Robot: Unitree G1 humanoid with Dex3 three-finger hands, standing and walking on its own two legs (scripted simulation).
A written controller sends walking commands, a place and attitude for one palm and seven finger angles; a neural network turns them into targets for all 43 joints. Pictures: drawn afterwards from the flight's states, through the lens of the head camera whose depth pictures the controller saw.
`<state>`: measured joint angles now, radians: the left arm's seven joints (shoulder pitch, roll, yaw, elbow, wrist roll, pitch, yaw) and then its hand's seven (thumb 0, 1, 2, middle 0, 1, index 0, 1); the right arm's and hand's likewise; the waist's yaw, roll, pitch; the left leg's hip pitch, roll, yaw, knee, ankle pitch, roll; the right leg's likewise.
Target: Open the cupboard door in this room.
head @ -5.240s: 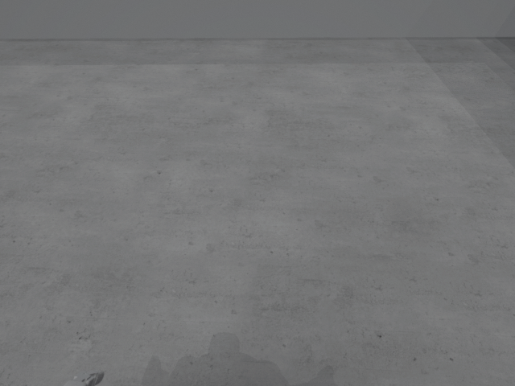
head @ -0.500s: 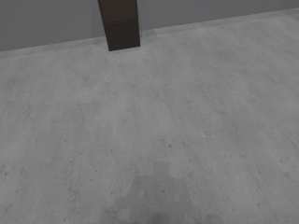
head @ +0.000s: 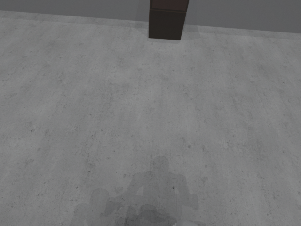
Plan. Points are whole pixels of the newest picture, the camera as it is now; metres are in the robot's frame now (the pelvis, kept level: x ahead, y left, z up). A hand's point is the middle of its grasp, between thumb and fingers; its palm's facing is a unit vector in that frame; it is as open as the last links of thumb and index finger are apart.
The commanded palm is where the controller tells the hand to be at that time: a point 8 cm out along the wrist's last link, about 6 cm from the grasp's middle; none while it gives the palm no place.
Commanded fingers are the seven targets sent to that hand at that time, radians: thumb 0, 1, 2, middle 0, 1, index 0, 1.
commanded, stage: turn or walk to find it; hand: left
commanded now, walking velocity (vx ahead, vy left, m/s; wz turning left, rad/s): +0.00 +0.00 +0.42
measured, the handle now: out of the picture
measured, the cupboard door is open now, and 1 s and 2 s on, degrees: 0 0 0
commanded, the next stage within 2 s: stand and wait in 0.78 s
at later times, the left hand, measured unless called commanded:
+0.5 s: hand out of the picture +0.03 +0.16 -0.15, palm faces +0.20 -0.94 -0.26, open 7.4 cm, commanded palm none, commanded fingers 0.00 0.90 0.90 -0.20 -0.30 -0.20 -0.30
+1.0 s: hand out of the picture -0.02 +0.23 -0.16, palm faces +0.39 -0.88 -0.26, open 7.4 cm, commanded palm none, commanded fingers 0.00 0.90 0.90 -0.20 -0.30 -0.20 -0.30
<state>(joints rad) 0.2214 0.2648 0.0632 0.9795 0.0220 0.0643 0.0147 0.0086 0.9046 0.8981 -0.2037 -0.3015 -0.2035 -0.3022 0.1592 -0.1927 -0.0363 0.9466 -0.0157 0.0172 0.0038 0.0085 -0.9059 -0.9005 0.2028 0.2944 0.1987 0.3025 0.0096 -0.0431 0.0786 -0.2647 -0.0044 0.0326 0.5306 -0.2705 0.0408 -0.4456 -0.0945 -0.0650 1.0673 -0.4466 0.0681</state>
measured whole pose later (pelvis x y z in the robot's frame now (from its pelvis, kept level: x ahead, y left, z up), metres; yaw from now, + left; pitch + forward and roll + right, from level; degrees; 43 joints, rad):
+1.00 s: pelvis +0.00 +0.01 +0.00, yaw +22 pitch +0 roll +0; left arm 0.19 0.24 0.04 0.97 0.02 0.05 0.02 0.01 0.91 0.90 -0.20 -0.30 -0.20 -0.30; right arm 0.15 -0.18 -0.03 0.97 -0.02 0.01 0.00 0.01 -0.90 -0.90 0.20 0.29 0.20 0.30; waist 0.01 -0.01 0.06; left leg -0.20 -0.01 0.01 0.46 -0.27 0.02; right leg -0.38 -0.08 -0.05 0.85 -0.44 0.07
